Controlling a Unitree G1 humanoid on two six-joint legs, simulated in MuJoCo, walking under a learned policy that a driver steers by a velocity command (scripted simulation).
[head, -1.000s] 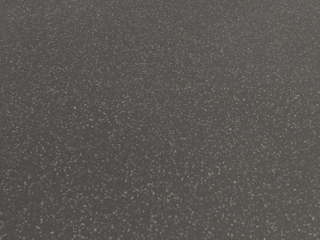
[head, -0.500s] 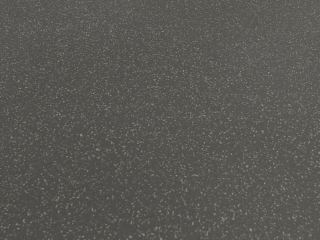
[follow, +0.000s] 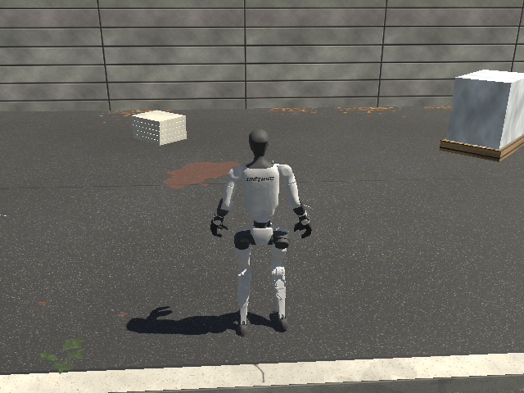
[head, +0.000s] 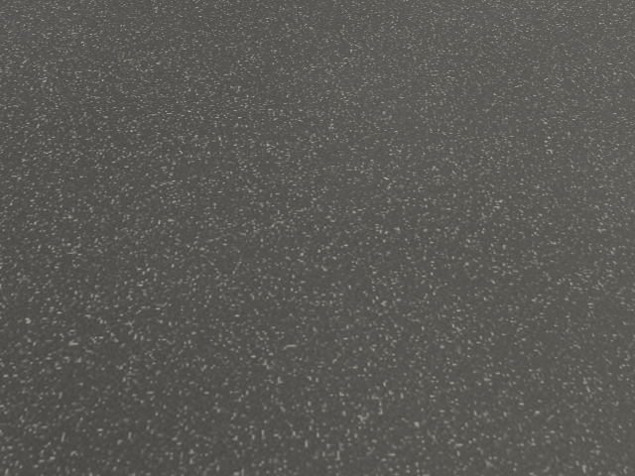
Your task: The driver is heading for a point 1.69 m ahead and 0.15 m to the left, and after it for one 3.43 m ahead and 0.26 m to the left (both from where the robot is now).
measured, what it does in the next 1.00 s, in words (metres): walks ahead: right foot, then left foot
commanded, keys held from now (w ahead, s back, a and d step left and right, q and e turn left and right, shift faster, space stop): e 0.02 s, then no key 0.40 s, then w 0.06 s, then w+q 0.52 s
